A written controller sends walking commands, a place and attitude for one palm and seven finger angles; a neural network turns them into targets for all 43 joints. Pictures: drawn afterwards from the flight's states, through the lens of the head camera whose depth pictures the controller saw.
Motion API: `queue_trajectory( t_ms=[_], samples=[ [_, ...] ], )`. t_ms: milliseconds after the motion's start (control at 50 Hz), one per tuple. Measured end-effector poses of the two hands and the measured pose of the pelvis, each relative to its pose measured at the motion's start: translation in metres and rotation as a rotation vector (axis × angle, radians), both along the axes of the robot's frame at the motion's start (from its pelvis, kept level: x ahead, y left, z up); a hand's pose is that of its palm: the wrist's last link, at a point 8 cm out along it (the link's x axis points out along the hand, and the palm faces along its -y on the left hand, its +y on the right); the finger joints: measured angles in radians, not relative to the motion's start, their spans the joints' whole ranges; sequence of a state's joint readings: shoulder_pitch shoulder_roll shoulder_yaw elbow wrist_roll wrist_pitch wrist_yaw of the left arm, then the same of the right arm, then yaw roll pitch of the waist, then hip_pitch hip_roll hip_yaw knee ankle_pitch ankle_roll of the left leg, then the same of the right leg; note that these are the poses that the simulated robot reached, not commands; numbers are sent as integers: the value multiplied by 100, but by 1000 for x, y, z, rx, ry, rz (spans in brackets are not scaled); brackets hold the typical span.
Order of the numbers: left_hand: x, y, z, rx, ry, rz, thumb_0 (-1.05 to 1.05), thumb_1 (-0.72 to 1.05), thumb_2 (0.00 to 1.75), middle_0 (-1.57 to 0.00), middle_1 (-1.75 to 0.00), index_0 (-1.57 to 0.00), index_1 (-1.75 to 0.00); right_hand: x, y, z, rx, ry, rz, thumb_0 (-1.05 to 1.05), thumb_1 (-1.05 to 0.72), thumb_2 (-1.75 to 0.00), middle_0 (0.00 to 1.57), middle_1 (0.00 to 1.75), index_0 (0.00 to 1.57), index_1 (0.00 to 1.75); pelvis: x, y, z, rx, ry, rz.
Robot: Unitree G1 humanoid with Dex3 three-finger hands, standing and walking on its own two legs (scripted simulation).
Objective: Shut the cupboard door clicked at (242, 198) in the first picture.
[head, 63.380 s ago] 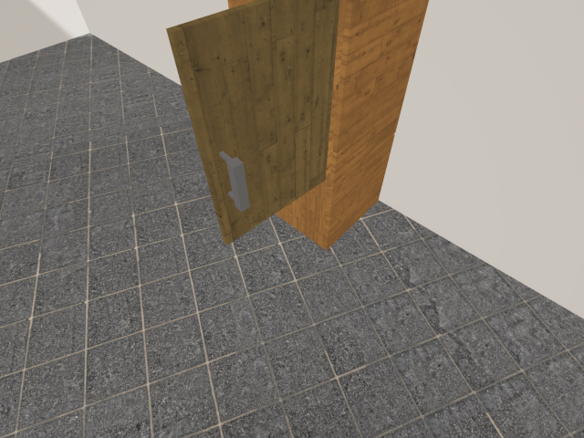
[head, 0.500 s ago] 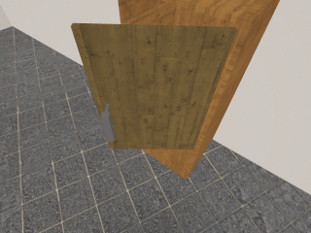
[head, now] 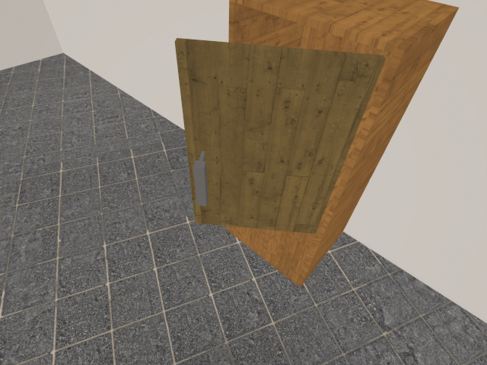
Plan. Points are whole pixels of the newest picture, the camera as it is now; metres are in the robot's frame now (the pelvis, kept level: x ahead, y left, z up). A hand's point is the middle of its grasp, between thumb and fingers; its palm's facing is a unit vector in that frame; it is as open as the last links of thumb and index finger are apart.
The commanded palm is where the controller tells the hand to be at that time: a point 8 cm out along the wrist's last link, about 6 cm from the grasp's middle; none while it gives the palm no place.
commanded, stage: come to a stop and stand still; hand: left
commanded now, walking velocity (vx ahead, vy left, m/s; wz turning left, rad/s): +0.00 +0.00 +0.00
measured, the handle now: (202, 178) +0.59 +0.15 -0.09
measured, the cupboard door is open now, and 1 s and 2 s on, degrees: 37 37 37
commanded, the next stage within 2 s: look again from close up in 1.56 s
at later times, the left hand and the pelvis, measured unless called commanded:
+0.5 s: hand out of the picture -0.13 +0.22 -0.19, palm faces +0.07 -0.97 -0.21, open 7.4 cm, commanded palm none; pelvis -0.12 +0.04 -0.01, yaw +1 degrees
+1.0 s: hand out of the picture -0.14 +0.23 -0.15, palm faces -0.01 -0.98 -0.18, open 7.4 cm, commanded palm none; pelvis -0.20 +0.04 +0.01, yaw -1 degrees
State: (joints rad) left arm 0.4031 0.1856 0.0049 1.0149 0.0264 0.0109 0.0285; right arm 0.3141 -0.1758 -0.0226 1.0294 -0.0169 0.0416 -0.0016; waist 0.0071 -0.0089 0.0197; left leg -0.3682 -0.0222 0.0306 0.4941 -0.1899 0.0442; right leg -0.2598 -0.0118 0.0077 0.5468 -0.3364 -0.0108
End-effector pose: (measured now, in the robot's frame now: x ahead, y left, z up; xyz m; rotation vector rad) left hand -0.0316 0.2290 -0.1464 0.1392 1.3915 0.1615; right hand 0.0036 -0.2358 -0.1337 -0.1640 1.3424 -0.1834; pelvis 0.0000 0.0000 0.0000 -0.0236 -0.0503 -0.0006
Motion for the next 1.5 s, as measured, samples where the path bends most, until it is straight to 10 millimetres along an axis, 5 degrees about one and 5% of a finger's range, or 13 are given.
queue_trajectory(
  t_ms=[160,260,360,520,620,720,840,960,1100,1280,1500],
  samples=[
    [-50,-1,-14,-36,70,36,0,90,90,-20,-30,-20,-30,-14,5,-3,-25,-45,-12,1,-91,-89,20,30,20,30,-26,10,-7,-22,-26,9],
    [-31,18,-39,-41,3,7,0,90,90,-20,-30,-20,-30,-50,13,-11,-66,-69,-50,1,-91,-89,20,30,20,30,-47,22,-24,-36,-56,-8],
    [-20,35,-24,-10,-154,24,0,91,90,-20,-30,-20,-30,-76,26,-11,-44,-15,-22,1,-91,-89,20,30,20,30,-75,28,-19,-32,-38,-3],
    [-120,44,-8,26,-30,24,0,91,90,-20,-30,-20,-30,-81,44,0,9,-149,-27,1,-91,-89,20,30,20,30,-127,38,-7,2,-16,11],
    [-144,52,-2,7,-40,12,0,90,90,-20,-30,-20,-30,-123,55,11,9,-136,-20,1,-91,-89,20,30,20,30,-149,48,2,26,3,-14],
    [-154,64,-9,-23,-39,4,0,90,90,-20,-30,-20,-30,-185,69,4,-11,-38,-36,1,-91,-89,20,30,20,30,-174,60,-3,46,11,-20],
    [-141,67,9,-31,-113,2,0,91,90,-20,-30,-20,-30,-250,83,10,21,106,-53,1,-91,-89,20,30,20,30,-189,62,10,14,32,2],
    [-125,55,21,-19,-133,-49,0,91,90,-20,-30,-19,-30,-274,78,8,48,120,-102,1,-91,-89,20,30,20,30,-196,50,14,4,52,-12],
    [-108,19,17,28,-205,-77,0,91,90,-20,-30,-20,-30,-272,45,-16,91,132,-105,1,-91,-89,20,30,20,30,-199,16,-3,52,51,-27],
    [-142,-3,26,21,-96,-26,0,93,90,-20,-30,-20,-30,-201,6,0,56,14,-59,1,-91,-90,20,30,19,30,-185,6,13,57,37,-28],
    [-143,15,-4,-6,-10,19,0,91,90,-20,-30,-20,-30,-120,24,0,-7,-90,34,1,-91,-90,20,30,19,30,-168,21,-3,44,46,-20]
  ],
)
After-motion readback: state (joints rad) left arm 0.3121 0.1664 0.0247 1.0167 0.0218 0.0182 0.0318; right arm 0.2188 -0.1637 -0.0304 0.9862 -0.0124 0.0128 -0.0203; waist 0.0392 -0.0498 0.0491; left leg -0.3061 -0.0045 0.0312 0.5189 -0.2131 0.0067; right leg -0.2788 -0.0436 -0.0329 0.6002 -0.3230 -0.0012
